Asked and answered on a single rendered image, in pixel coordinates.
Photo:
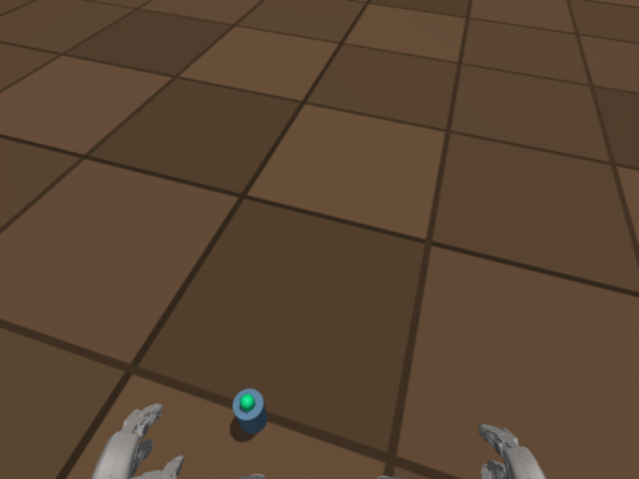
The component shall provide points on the bottle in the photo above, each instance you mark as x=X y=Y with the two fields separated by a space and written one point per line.
x=250 y=410

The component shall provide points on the left robot hand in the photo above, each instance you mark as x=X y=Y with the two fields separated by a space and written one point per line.
x=124 y=451

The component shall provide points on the right robot hand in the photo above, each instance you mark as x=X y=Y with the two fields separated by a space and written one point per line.
x=519 y=463

